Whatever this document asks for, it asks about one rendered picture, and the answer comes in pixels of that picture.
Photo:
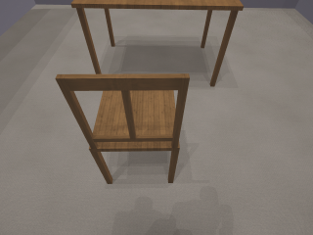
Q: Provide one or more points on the table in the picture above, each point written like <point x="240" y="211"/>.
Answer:
<point x="209" y="5"/>

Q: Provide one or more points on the chair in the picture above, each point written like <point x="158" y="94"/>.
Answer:
<point x="137" y="113"/>

